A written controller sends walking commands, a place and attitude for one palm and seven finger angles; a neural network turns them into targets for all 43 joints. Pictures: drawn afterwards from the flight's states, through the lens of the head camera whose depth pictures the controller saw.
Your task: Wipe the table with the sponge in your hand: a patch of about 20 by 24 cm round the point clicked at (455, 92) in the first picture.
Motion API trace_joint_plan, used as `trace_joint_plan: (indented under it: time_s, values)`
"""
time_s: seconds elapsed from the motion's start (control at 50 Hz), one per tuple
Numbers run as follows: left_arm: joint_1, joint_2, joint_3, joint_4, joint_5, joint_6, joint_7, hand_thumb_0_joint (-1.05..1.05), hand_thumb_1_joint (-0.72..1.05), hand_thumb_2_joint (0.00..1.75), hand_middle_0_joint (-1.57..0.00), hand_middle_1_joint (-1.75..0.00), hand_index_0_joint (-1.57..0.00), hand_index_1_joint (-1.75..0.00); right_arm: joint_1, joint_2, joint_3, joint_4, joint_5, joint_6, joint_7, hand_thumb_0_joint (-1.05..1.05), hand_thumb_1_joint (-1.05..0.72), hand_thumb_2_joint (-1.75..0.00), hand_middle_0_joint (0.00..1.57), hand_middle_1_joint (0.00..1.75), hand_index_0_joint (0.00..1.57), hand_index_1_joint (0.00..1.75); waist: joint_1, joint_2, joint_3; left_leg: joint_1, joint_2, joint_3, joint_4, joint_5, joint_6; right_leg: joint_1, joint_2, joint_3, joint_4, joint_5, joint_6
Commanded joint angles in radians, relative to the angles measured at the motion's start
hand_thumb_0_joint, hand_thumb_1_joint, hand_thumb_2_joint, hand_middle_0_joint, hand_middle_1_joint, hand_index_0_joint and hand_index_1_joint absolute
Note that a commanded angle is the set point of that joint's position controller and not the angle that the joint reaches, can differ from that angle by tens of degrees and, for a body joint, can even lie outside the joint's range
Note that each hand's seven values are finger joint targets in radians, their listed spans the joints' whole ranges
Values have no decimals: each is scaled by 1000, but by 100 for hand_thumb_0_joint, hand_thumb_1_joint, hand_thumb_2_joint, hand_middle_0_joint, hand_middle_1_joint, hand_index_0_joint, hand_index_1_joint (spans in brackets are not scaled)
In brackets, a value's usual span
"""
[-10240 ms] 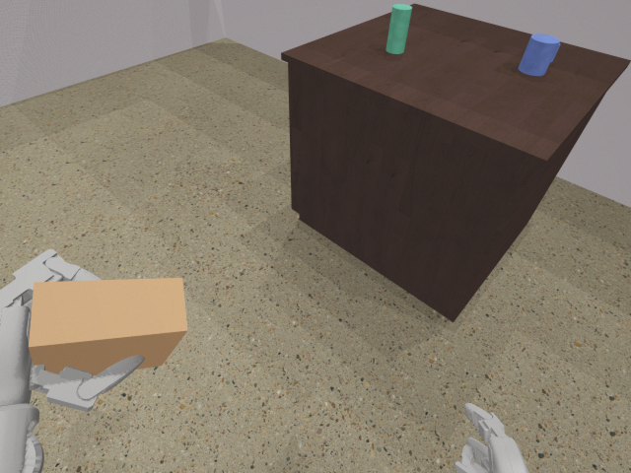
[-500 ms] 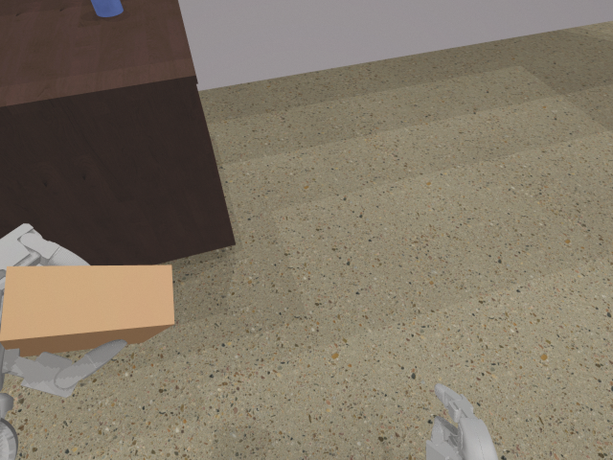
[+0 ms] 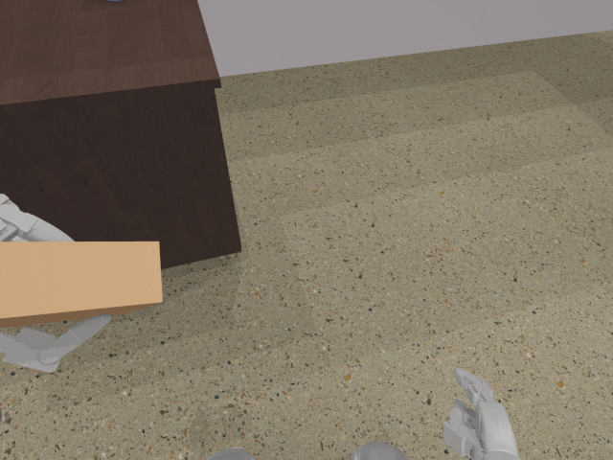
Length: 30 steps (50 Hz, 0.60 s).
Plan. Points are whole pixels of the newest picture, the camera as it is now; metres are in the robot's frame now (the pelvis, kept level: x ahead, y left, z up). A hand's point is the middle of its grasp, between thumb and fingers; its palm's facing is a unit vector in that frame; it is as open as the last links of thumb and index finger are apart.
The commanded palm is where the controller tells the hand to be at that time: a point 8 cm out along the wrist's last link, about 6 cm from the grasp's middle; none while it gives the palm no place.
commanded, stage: take the last steps up to it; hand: left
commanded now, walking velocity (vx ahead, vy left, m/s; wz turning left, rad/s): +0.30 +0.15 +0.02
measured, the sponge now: (96, 285) +0.24 +0.22 +0.16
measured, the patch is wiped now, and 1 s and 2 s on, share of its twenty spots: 0.00 0.00 0.00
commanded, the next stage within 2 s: come to a stop and stand still in 1.86 s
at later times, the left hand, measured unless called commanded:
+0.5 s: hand (51, 212) +0.31 +0.28 +0.17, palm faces +0.36 -0.81 -0.47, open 9.8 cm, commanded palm +0.26 +0.34 +0.19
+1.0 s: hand (33, 145) +0.41 +0.35 +0.17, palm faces +0.40 -0.78 -0.47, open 9.8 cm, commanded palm +0.36 +0.39 +0.19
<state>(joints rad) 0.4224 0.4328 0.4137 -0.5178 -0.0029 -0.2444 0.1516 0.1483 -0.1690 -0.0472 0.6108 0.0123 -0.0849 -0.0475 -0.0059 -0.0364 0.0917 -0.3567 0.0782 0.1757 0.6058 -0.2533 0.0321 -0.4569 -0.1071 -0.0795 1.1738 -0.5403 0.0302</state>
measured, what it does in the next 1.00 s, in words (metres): walks ahead: right foot, then left foot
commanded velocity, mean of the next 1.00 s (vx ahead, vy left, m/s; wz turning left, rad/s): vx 0.30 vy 0.15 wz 0.02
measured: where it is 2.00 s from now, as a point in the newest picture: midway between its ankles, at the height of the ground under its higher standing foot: (223, 386)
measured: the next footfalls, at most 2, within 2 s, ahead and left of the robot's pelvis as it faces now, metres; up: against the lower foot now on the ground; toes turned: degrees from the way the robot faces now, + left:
right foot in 0.22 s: +0.11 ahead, -0.09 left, +0.00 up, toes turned -11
left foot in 0.54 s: +0.21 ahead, +0.21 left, +0.00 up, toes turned +11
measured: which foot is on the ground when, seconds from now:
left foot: down 0.00-0.22, up 0.24-0.52, down 0.54-0.86, up 0.88-1.00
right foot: up 0.00-0.20, down 0.22-0.54, up 0.56-0.82, down 0.84-1.00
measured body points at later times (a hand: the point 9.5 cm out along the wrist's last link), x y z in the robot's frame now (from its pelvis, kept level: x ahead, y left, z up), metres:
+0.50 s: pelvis +0.11 +0.05 +0.01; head +0.16 +0.05 +0.46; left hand +0.29 +0.32 +0.20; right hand +0.27 -0.21 -0.08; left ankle +0.16 +0.20 -0.71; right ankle +0.08 -0.08 -0.73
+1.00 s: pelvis +0.20 +0.11 +0.01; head +0.23 +0.08 +0.45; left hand +0.39 +0.39 +0.19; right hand +0.36 -0.11 -0.12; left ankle +0.19 +0.23 -0.65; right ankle +0.21 +0.00 -0.73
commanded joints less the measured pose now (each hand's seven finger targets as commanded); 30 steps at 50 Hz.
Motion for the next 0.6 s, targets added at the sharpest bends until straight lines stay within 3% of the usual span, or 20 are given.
trace_joint_plan:
  time_s: [0.0,0.06,0.12,0.16,0.18,0.2,0.22,0.24,0.28,0.32,0.34,0.4,0.44,0.46,0.48,0.5,0.52,0.54,0.56,0.58]
  values:
    - [68,87,78,-307,-32,-80,8,0,10,130,-120,-160,-120,-160,-18,-132,-26,-122,7,-67,5,0,-90,-90,20,30,20,30,10,278,-222,226,220,-247,-279,202,171,-106,-12,-25,-125,87,6]
    - [69,87,70,-244,-33,-55,7,0,10,130,-120,-160,-120,-160,-13,-134,-11,-121,0,-71,-4,0,-90,-90,20,30,20,30,7,250,-205,158,202,-188,-293,169,136,48,24,-83,-341,131,11]
    - [46,102,79,-181,-34,-25,11,0,10,130,-120,-160,-120,-160,-9,-134,-3,-116,-4,-59,-20,0,-90,-90,20,30,20,30,13,185,-211,147,191,-176,-244,86,104,168,54,-118,-537,168,9]
    - [-1,108,74,-145,-26,-11,9,0,10,130,-120,-160,-120,-160,-32,-130,3,-116,-3,-41,-28,0,-90,-90,20,30,20,30,21,112,-200,32,154,-141,-110,-22,66,319,17,-66,-707,242,-17]
    - [-19,136,88,-114,-16,-9,10,0,10,130,-120,-160,-120,-160,-27,-118,4,-115,-6,-31,-28,0,-90,-90,20,30,20,30,21,-54,-195,-100,80,-81,91,-105,34,394,-118,162,-806,202,-83]
    - [-44,157,105,-95,-19,-11,12,0,10,130,-120,-160,-120,-160,-40,-105,12,-128,-10,-28,-22,0,-90,-90,20,30,20,30,22,-256,-172,-313,-45,-36,338,-265,-19,482,-328,527,-901,245,-188]
    - [-73,138,88,-73,-37,-13,11,0,10,130,-120,-160,-120,-160,-36,-138,-6,-121,-7,-33,-7,0,-90,-90,20,30,20,30,25,-294,-164,-374,-30,-143,537,-253,-45,475,-410,626,-945,216,-228]
    - [-111,137,77,-101,-36,-18,7,0,10,130,-120,-160,-120,-160,-55,-145,-5,-117,-6,-27,4,0,-90,-90,20,30,20,30,16,-207,-143,-402,-17,-204,636,-211,-51,446,-403,615,-939,194,-240]
    - [-70,129,72,-147,-25,-49,5,0,10,130,-120,-160,-120,-160,-55,-126,14,-99,-9,-17,3,0,-90,-90,20,30,20,30,17,-55,-115,-396,28,-203,642,-129,-63,416,-334,333,-894,419,-201]
    - [-28,117,62,-171,-14,-64,8,0,10,130,-120,-160,-120,-160,-61,-127,12,-102,-13,-9,3,0,-90,-90,20,30,20,30,14,-64,-122,-330,36,-166,506,-95,-62,383,-280,163,-855,623,-166]
    - [-47,129,66,-228,-12,-74,11,0,10,130,-120,-160,-120,-160,-61,-123,6,-114,-12,-9,2,0,-90,-90,20,30,20,30,6,-78,-149,-244,44,-148,376,-92,-57,372,-268,105,-839,653,-153]
    - [31,140,104,-274,-12,-71,32,0,10,130,-120,-160,-120,-160,-49,-106,-1,-149,-21,-18,3,0,-90,-90,20,30,20,30,41,-107,-189,-83,-18,-6,96,-61,-45,387,-226,60,-788,723,-150]
    - [52,134,110,-264,-14,-63,44,0,10,130,-120,-160,-120,-160,-19,-103,-10,-155,-20,-21,-3,0,-90,-90,20,30,20,30,23,-124,-223,36,-53,31,-40,6,-43,388,-203,32,-737,645,-124]
    - [30,126,101,-287,-14,-66,45,0,10,130,-120,-160,-120,-160,-15,-102,-15,-165,-19,-23,-8,0,-90,-90,20,30,20,30,19,-102,-231,108,-71,55,-112,58,-46,365,-173,17,-690,590,-105]
    - [14,129,109,-276,-14,-72,46,0,10,130,-120,-160,-120,-160,-2,-116,-25,-163,-16,-24,-16,0,-90,-90,20,30,20,30,8,-29,-228,190,-63,57,-157,81,-41,311,-145,4,-608,545,-85]
    - [-12,118,97,-283,-17,-80,44,0,10,130,-120,-160,-120,-160,23,-140,-41,-161,-9,-26,-21,0,-90,-90,20,30,20,30,-12,122,-253,317,-4,-24,-184,100,-12,206,-105,-22,-430,481,-58]
    - [-31,107,93,-292,-19,-86,43,0,10,130,-120,-160,-120,-160,21,-173,-54,-165,-4,-27,-17,0,-90,-90,20,30,20,30,-14,369,-272,429,198,-306,-214,276,77,-9,15,-89,-188,88,-5]
    - [-25,124,81,-229,-15,-98,37,0,10,130,-120,-160,-120,-160,21,-165,-51,-171,-2,-37,-14,0,-90,-90,20,30,20,30,-7,355,-253,375,326,-525,-283,231,174,-90,58,-22,12,-153,-12]
    - [-34,160,115,-203,-15,-96,35,0,10,130,-120,-160,-120,-160,-2,-155,-39,-152,-6,-45,-15,0,-90,-90,20,30,20,30,-5,350,-232,318,356,-573,-311,139,235,-161,18,41,100,-108,-15]
    - [-39,161,123,-205,-19,-94,30,0,10,130,-120,-160,-120,-160,-2,-151,-45,-140,2,-48,-13,0,-90,-90,20,30,20,30,-9,290,-212,314,332,-523,-289,128,247,-210,-10,60,108,-59,-9]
